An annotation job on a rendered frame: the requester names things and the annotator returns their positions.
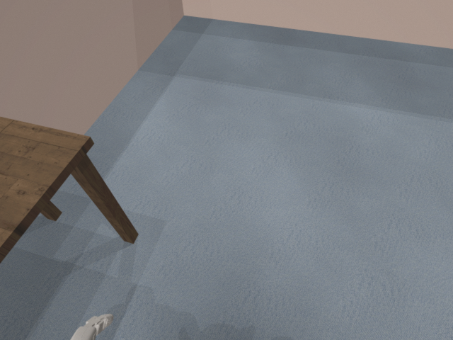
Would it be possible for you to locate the robot left hand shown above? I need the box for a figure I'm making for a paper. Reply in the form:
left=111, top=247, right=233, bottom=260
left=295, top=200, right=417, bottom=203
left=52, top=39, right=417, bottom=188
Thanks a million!
left=70, top=314, right=113, bottom=340

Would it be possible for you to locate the table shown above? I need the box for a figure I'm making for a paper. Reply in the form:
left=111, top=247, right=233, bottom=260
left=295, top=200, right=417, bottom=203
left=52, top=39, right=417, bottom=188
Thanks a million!
left=0, top=117, right=138, bottom=263

